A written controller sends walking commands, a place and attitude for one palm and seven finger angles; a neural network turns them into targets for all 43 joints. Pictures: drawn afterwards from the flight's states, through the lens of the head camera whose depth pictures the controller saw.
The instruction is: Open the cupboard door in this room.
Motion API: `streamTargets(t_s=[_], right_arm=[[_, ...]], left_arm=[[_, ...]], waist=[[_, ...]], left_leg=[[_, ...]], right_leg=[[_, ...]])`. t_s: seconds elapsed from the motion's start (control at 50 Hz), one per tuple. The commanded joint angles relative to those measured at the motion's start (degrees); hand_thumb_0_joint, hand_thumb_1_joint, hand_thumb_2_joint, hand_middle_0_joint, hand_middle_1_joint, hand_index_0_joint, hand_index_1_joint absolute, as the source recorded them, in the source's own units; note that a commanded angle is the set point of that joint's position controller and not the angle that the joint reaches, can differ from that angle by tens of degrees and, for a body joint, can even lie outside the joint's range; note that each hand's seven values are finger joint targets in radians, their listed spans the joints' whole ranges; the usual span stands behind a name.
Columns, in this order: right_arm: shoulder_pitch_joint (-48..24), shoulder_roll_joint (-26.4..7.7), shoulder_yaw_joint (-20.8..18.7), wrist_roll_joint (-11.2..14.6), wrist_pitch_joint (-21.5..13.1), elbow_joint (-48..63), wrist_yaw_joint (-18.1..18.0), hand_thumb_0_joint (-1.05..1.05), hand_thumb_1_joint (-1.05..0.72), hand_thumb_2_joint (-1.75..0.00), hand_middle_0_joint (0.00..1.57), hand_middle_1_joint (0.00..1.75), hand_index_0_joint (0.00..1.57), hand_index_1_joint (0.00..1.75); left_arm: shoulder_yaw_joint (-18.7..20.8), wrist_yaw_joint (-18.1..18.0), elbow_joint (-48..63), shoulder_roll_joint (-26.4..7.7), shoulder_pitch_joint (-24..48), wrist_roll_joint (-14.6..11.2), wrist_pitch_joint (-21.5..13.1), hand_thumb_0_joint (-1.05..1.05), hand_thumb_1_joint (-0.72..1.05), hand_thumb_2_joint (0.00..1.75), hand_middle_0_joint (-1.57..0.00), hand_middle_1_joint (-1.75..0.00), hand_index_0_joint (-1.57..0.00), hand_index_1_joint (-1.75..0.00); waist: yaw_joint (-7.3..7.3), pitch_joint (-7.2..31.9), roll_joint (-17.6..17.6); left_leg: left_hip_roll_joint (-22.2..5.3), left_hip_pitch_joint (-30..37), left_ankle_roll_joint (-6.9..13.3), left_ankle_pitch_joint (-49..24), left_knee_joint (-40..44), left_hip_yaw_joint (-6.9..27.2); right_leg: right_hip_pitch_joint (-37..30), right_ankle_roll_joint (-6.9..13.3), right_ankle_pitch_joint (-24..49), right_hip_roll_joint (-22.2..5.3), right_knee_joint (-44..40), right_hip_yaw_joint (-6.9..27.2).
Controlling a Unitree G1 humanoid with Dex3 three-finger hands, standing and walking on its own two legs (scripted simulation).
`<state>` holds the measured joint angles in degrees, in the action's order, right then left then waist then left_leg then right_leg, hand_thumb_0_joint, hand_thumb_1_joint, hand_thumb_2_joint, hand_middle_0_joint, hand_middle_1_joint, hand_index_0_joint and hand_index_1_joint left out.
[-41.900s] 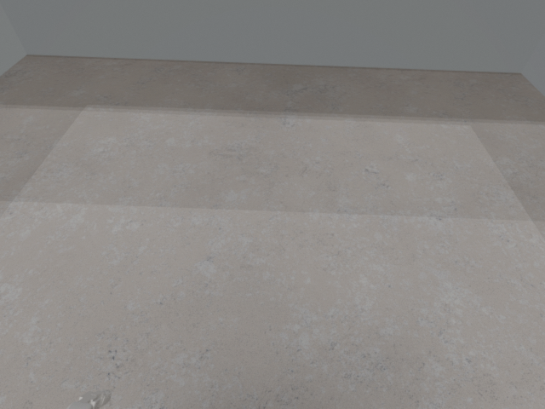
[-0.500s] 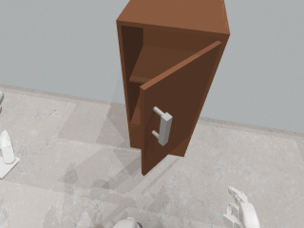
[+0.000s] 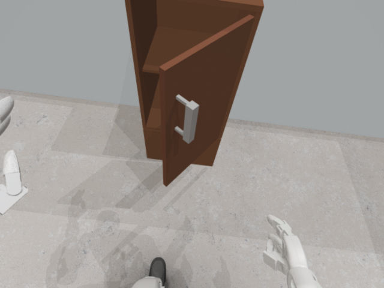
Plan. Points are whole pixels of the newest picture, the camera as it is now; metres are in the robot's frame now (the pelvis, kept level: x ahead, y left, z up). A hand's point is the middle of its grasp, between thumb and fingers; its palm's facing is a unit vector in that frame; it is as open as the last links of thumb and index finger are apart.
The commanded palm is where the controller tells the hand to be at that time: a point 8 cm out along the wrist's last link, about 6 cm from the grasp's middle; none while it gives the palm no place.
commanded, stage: stop stepping back and stand still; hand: left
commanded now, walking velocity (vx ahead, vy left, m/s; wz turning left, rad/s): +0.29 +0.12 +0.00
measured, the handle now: (184, 119) +0.53 +0.06 -0.02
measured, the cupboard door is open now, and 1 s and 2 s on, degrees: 54 54 54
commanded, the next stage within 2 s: let the arm hang, fingers relaxed in 0.94 s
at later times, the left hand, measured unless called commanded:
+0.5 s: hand (1, 261) +0.14 +0.24 +0.17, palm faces +0.34 -0.83 -0.45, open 7.4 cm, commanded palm +0.07 +0.29 +0.18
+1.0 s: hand out of the picture +0.10 +0.27 +0.16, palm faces +0.40 -0.79 -0.47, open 7.4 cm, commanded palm +0.04 +0.31 +0.18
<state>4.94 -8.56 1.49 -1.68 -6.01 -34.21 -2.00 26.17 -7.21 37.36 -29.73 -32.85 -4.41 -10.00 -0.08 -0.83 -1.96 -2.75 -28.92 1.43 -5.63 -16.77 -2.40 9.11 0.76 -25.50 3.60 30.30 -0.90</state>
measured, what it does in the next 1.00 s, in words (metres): steps on the spot: right foot, then left foot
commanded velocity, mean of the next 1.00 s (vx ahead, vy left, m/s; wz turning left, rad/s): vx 0.07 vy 0.03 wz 0.00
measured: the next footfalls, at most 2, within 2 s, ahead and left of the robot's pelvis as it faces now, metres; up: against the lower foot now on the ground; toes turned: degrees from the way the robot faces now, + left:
right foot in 0.02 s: -0.10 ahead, -0.10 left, +0.00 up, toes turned -2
left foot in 0.24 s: +0.03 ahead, +0.10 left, +0.00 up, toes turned +3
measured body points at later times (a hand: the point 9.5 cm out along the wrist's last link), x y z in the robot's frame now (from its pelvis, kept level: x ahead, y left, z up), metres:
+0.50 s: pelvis -0.07 -0.01 +0.00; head -0.07 +0.01 +0.45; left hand +0.11 +0.28 +0.19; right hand +0.09 -0.26 -0.07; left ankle -0.01 +0.10 -0.73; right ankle -0.14 -0.10 -0.73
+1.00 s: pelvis -0.10 +0.01 +0.01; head -0.09 +0.02 +0.46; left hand +0.07 +0.31 +0.19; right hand +0.07 -0.22 -0.07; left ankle -0.01 +0.10 -0.73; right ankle -0.14 -0.10 -0.73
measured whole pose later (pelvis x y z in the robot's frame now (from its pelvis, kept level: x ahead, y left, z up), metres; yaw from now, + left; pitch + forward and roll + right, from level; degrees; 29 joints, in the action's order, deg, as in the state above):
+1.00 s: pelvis -0.10 +0.01 +0.01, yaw +1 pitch +0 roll -2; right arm 12.4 -11.1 1.7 -0.9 -7.5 -36.2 -4.9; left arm 22.1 -8.4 28.4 -23.8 -33.3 -2.0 -10.7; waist 0.5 -0.5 0.9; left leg -0.3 -18.6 2.1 4.8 -23.5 -1.9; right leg 5.2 0.9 -15.1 1.9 20.5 -3.6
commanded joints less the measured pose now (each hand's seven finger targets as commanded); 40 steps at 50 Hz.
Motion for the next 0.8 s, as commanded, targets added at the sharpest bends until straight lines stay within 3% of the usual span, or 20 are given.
streamTargets(t_s=[0.0, 0.02, 0.04, 0.06, 0.08, 0.1, 0.12, 0.18, 0.26, 0.28, 0.3, 0.32, 0.36, 0.4, 0.42, 0.46, 0.5, 0.64, 0.72, 0.78], right_arm=[[-0.36, -9.02, -3.56, 1.23, 0.3, 8.14, -0.73, 0.0, -0.9, -0.9, 0.2, 0.3, 0.2, 0.3], [-1.19, -9.29, -3.37, 1.41, 0.67, 7.78, -0.94, 0.0, -0.9, -0.9, 0.2, 0.3, 0.2, 0.3], [-1.02, -9.64, -3.47, 1.02, 0.32, 7.22, -0.93, 0.0, -0.9, -0.9, 0.2, 0.3, 0.2, 0.3], [0.48, -9.59, -3.69, 2.16, 0.34, 6.3, -1.08, 0.0, -0.9, -0.9, 0.2, 0.3, 0.2, 0.3], [-0.4, -9.51, -3.66, 2.99, 0.11, 7.01, -1.16, 0.0, -0.9, -0.9, 0.2, 0.3, 0.2, 0.3], [-0.36, -8.13, -3.09, 2.73, -0.04, 6.5, -1.85, 0.0, -0.9, -0.9, 0.2, 0.3, 0.2, 0.3], [-0.51, -8.57, -2.89, 2.64, -0.22, 6.29, -2.51, 0.0, -0.9, -0.9, 0.2, 0.3, 0.2, 0.3], [0.26, -10.77, -3.2, 2.42, -1.89, 4.25, -3.72, 0.0, -0.9, -0.9, 0.2, 0.3, 0.2, 0.3], [3.79, -13.21, -4.4, 2.53, -3.14, 5.01, -3.87, 0.0, -0.9, -0.9, 0.2, 0.3, 0.2, 0.3], [3.26, -12.83, -4.07, 2.17, -3.07, 5.38, -3.77, 0.0, -0.9, -0.9, 0.2, 0.3, 0.2, 0.3], [3.89, -11.64, -3.13, 1.99, -2.81, 5.77, -3.32, 0.0, -0.9, -0.9, 0.2, 0.3, 0.2, 0.3], [3.58, -11.42, -3.16, 2.01, -2.81, 6.27, -2.98, 0.0, -0.9, -0.9, 0.2, 0.3, 0.2, 0.3], [1.75, -11.7, -3.62, 2.06, -3.28, 7.04, -2.46, 0.0, -0.9, -0.9, 0.2, 0.3, 0.2, 0.3], [1.57, -11.24, -3.58, 1.64, -3.64, 7.52, -2.43, 0.0, -0.9, -0.9, 0.2, 0.3, 0.2, 0.3], [1.92, -10.9, -3.39, 1.38, -3.59, 7.54, -2.35, 0.0, -0.9, -0.9, 0.2, 0.3, 0.2, 0.3], [2.73, -10.54, -3.62, 1.41, -3.3, 7.2, -2.13, 0.0, -0.9, -0.9, 0.2, 0.3, 0.2, 0.3], [3.05, -10.24, -3.64, 1.44, -2.74, 7.08, -2.37, 0.0, -0.9, -0.9, 0.2, 0.3, 0.2, 0.3], [2.48, -11.03, -3.45, 1.54, -3.62, 6.56, -3.55, 0.0, -0.9, -0.9, 0.2, 0.3, 0.2, 0.3], [1.33, -11.07, -3.16, 1.23, -4.47, 6.67, -4.02, 0.0, -0.9, -0.9, 0.2, 0.3, 0.2, 0.3], [0.83, -10.94, -3.09, 0.79, -4.95, 6.89, -4.2, 0.0, -0.9, -0.9, 0.2, 0.3, 0.2, 0.3]], left_arm=[[11.22, -1.09, 11.39, -11.01, -7.79, -2.02, -4.68, 0.0, 0.9, 0.9, -0.2, -0.3, -0.2, -0.3], [12.89, -1.64, 10.46, -12.7, -7.54, -2.44, -4.61, 0.0, 0.9, 0.9, -0.2, -0.3, -0.2, -0.3], [13.68, -2.24, 9.15, -12.77, -5.82, -2.5, -4.23, 0.0, 0.9, 0.9, -0.2, -0.3, -0.2, -0.3], [9.94, -1.82, 6.44, -7.99, -6.48, -1.89, -3.41, 0.0, 0.9, 0.9, -0.2, -0.3, -0.2, -0.3], [11.08, -1.93, 5.73, -8.91, -5.65, -1.45, -2.88, 0.0, 0.9, 0.9, -0.2, -0.3, -0.2, -0.3], [10.09, -2.32, 2.53, -7.59, -4.99, -0.92, -2.25, 0.0, 0.9, 0.9, -0.2, -0.3, -0.2, -0.3], [8.82, -2.65, 0.32, -6.72, -3.34, -0.23, -1.99, 0.0, 0.9, 0.9, -0.2, -0.3, -0.2, -0.3], [3.31, -2.65, -4.97, -4.42, 6.09, 0.81, -1.87, 0.0, 0.9, 0.9, -0.2, -0.3, -0.2, -0.3], [1.07, -2.66, -3.28, -4.61, 10.58, 1.94, -3.27, 0.0, 0.9, 0.9, -0.2, -0.3, -0.2, -0.3], [2.65, -3.03, -3.36, -6.18, 8.55, 2.42, -3.21, 0.0, 0.9, 0.9, -0.2, -0.3, -0.2, -0.3], [2.17, -2.83, 1.11, -6.08, 8.41, 2.69, -3.84, 0.0, 0.9, 0.9, -0.2, -0.3, -0.2, -0.3], [2.59, -2.64, 3.69, -6.36, 7.23, 2.6, -4.22, 0.0, 0.9, 0.9, -0.2, -0.3, -0.2, -0.3], [3.14, -2.48, 6.39, -5.84, 4.93, 2.22, -4.64, 0.0, 0.9, 0.9, -0.2, -0.3, -0.2, -0.3], [5.91, -2.76, 6.94, -7.02, 1.2, 1.79, -5.05, 0.0, 0.9, 0.9, -0.2, -0.3, -0.2, -0.3], [7.16, -2.94, 6.55, -7.3, -0.62, 1.6, -5.58, 0.0, 0.9, 0.9, -0.2, -0.3, -0.2, -0.3], [7.84, -2.92, 3.83, -6.64, -3.27, 0.91, -5.8, 0.0, 0.9, 0.9, -0.2, -0.3, -0.2, -0.3], [7.57, -2.77, 0.53, -5.55, -4.45, 0.45, -5.58, 0.0, 0.9, 0.9, -0.2, -0.3, -0.2, -0.3], [1.18, -1.89, -4.28, -1.92, 4.44, 1.42, -4.34, 0.0, 0.9, 0.9, -0.2, -0.3, -0.2, -0.3], [-0.02, -2.08, -1.44, -2.15, 8.16, 2.52, -4.0, 0.0, 0.9, 0.9, -0.2, -0.3, -0.2, -0.3], [2.11, -2.55, 2.82, -4.7, 8.79, 2.88, -3.93, 0.0, 0.9, 0.9, -0.2, -0.3, -0.2, -0.3]], waist=[[0.11, 14.54, 1.79], [-0.54, 11.65, -4.91], [-0.7, 8.53, -3.96], [0.01, 6.73, -8.12], [0.29, 8.25, -9.14], [1.01, 6.65, -7.09], [0.97, 5.21, -4.34], [1.39, 0.31, -1.85], [0.68, 4.69, 0.04], [0.38, 5.75, 1.36], [0.91, 8.06, 5.16], [0.5, 8.56, 6.95], [-0.08, 5.89, 6.42], [0.27, 3.43, 5.27], [0.45, 3.9, 7.95], [0.69, 5.82, 7.2], [0.95, 5.01, 6.79], [1.46, 0.43, 5.53], [0.79, 1.73, 6.54], [0.24, 4.01, 7.92]], left_leg=[[1.17, 23.16, -2.55, 17.86, -15.61, 0.54], [3.32, 18.95, -3.49, 21.42, -27.98, 0.58], [2.7, 12.2, -3.43, 25.64, -37.49, 3.52], [3.91, 1.81, -2.95, 24.04, -40.32, 4.68], [2.74, -0.6, -2.58, 22.47, -39.91, 3.77], [1.25, -1.8, -2.24, 21.57, -34.04, 2.85], [1.27, 0.65, -1.86, 20.75, -28.98, 1.1], [2.5, 12.9, 0.16, 18.65, -16.05, -1.37], [-1.86, 22.04, 3.8, -0.91, -10.31, 3.73], [-2.08, 24.46, 4.13, -9.79, -13.29, 4.03], [-1.56, 23.52, 4.08, -14.0, -12.5, 4.62], [-2.07, 23.01, 3.91, -14.14, -11.67, 5.7], [-3.11, 17.04, 2.77, 1.65, -8.97, 7.47], [-1.74, 13.76, 1.43, 12.38, -7.8, 7.16], [-1.13, 14.42, 1.02, 11.21, -8.23, 6.55], [-0.78, 17.47, 0.16, 7.65, -10.2, 5.47], [-1.05, 18.04, -0.31, 10.52, -9.35, 5.44], [-2.86, 19.38, -0.21, 25.62, -0.82, 8.28], [-2.73, 18.92, -0.3, 29.68, 2.6, 8.85], [-2.02, 18.69, -0.6, 30.03, 3.33, 8.66]], right_leg=[[8.26, 4.26, 12.17, -11.26, -20.52, 6.12], [15.6, 6.48, 8.52, -19.81, -22.59, 13.37], [18.03, 9.06, 7.61, -23.58, -22.11, 14.2], [8.72, 6.17, 23.21, -19.39, -16.51, 9.61], [5.09, 4.27, 32.61, -18.41, -13.05, 8.7], [0.46, 4.56, 40.91, -17.39, -10.75, 6.37], [-0.08, 4.67, 43.39, -16.75, -10.09, 5.83], [6.35, 1.61, 34.96, -15.35, -10.56, 4.51], [3.61, -5.06, 40.15, -8.96, -1.93, 2.46], [4.84, -5.05, 45.17, -8.04, -1.47, 2.61], [2.65, -4.16, 43.46, -7.63, 0.76, 0.42], [2.47, -3.66, 35.82, -6.54, 0.89, -0.12], [2.08, -2.59, 17.38, -5.5, -6.1, 1.02], [2.26, -0.39, 13.3, -6.81, -9.99, 2.94], [2.36, 0.51, 15.24, -7.65, -10.24, 3.72], [3.15, 0.82, 18.12, -7.86, -10.79, 4.65], [4.72, 0.78, 15.68, -7.53, -12.22, 4.56], [9.08, -0.66, 3.82, -3.93, -14.81, 1.74], [6.46, -0.67, 3.18, -3.37, -14.04, 0.9], [3.79, -0.4, 3.84, -3.32, -13.46, 0.65]])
